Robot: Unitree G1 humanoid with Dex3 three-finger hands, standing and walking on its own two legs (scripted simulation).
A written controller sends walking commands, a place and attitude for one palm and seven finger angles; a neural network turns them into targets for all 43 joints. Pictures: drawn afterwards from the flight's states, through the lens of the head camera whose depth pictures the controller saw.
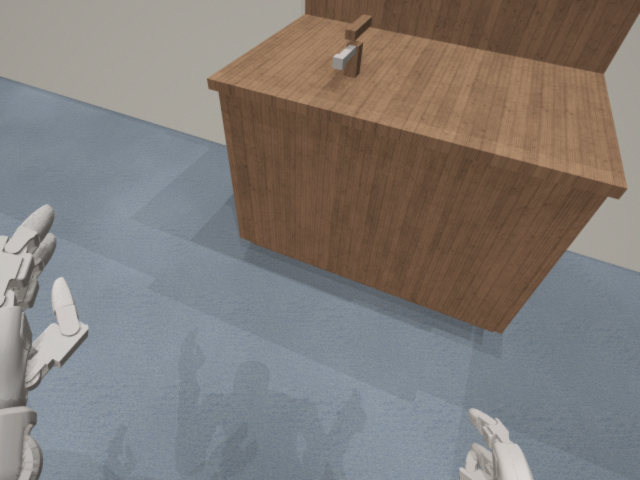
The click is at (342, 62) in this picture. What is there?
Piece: tap's lever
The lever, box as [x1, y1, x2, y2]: [332, 54, 345, 69]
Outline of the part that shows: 336,54 333,56 332,67 342,69 345,65 345,56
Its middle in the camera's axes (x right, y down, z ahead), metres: +0.05 -0.46 +1.00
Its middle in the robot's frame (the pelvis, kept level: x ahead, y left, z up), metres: +1.06 +0.03 +0.07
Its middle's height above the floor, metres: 0.84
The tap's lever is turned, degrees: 0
